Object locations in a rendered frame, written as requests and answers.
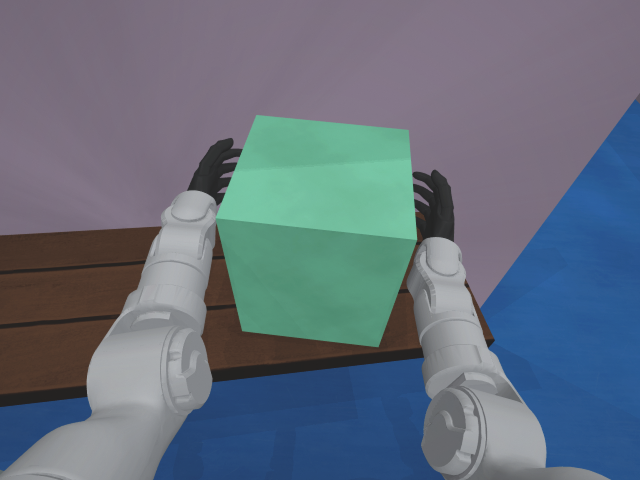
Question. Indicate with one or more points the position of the table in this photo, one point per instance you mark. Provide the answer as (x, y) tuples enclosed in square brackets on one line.
[(61, 292)]

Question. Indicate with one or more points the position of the left robot hand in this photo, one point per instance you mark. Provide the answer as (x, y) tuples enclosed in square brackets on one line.
[(207, 177)]

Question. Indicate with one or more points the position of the right robot upper arm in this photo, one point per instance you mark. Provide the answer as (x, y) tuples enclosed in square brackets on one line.
[(474, 435)]

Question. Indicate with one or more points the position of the left robot upper arm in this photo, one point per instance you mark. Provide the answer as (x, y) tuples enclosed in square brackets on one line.
[(142, 386)]

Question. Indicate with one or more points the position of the right robot forearm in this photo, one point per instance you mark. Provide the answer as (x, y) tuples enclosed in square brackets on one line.
[(454, 348)]

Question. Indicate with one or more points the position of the right robot hand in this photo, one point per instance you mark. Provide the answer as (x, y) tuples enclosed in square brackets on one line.
[(439, 216)]

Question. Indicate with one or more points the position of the carton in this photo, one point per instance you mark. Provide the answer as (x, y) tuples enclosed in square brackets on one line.
[(318, 227)]

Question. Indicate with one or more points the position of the left robot forearm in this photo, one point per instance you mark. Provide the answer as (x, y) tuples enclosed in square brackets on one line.
[(176, 272)]

